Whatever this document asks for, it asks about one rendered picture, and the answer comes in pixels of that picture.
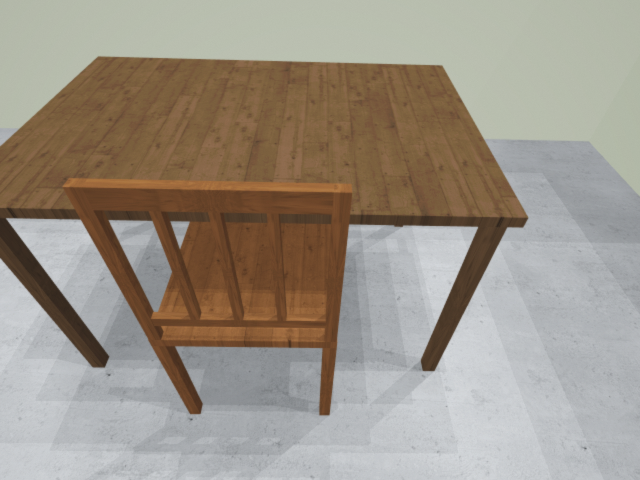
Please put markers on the chair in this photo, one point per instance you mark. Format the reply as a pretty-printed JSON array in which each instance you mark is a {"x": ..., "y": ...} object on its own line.
[{"x": 232, "y": 284}]

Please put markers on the table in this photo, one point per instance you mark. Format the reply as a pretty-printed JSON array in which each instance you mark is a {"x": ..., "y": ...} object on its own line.
[{"x": 399, "y": 133}]

